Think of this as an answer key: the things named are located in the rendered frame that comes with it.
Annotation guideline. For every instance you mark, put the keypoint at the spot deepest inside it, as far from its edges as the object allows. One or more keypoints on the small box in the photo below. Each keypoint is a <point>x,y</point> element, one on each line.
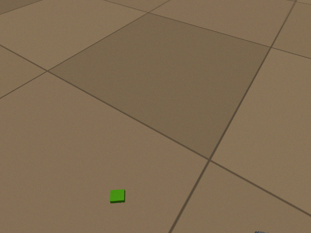
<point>117,196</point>

